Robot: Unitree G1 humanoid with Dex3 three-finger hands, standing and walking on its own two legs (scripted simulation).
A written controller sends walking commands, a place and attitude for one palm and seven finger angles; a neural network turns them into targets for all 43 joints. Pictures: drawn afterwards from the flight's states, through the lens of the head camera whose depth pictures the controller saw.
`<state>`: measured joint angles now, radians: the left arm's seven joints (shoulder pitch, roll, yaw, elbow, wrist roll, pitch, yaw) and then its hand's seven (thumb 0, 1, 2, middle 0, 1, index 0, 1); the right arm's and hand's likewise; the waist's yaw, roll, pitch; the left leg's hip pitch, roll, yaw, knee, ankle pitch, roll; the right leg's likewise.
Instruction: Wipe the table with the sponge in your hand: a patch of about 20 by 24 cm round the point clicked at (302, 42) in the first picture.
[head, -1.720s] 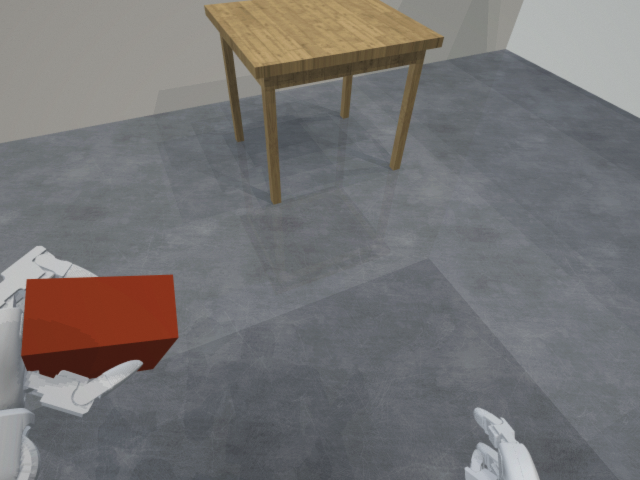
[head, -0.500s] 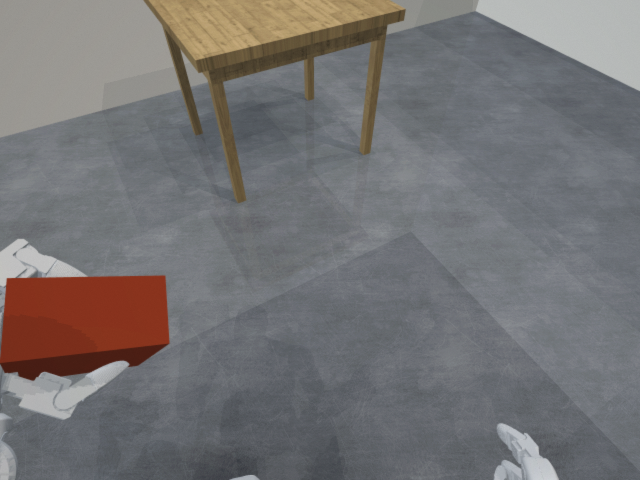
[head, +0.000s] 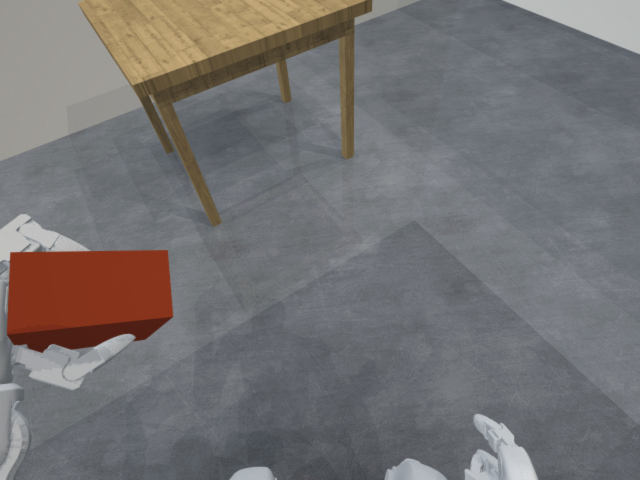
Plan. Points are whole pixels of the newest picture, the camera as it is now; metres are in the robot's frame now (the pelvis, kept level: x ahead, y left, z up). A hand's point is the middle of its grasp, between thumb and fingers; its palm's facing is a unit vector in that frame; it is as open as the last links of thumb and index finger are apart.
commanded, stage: walk to a spot facing it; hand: left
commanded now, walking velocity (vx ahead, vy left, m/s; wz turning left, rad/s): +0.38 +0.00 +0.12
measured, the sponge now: (112, 303) +0.24 +0.20 +0.16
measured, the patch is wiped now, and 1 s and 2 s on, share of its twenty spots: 0.00 0.00 0.00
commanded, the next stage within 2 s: turn to face it in 1.88 s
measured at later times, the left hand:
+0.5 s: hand (115, 167) +0.40 +0.25 +0.19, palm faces +0.45 -0.82 -0.35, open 10.2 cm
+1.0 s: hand (215, 106) +0.53 +0.17 +0.18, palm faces +0.41 -0.80 -0.45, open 10.2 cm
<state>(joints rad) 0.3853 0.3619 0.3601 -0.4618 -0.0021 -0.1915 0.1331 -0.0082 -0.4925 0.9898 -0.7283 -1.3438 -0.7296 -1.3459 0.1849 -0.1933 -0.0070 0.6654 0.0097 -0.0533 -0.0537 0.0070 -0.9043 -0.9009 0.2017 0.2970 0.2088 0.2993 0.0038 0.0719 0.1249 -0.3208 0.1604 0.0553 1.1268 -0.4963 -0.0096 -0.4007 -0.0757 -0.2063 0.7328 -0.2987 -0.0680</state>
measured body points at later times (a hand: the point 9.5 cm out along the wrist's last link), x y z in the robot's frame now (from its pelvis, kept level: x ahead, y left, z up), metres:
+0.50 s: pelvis +0.18 +0.01 +0.00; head +0.19 +0.02 +0.45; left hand +0.37 +0.30 +0.20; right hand +0.35 -0.22 -0.07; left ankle +0.25 +0.11 -0.71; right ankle +0.09 -0.09 -0.65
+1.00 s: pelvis +0.32 -0.07 +0.02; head +0.36 -0.09 +0.47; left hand +0.50 +0.21 +0.20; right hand +0.50 -0.31 -0.09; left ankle +0.28 +0.07 -0.60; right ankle +0.31 -0.15 -0.71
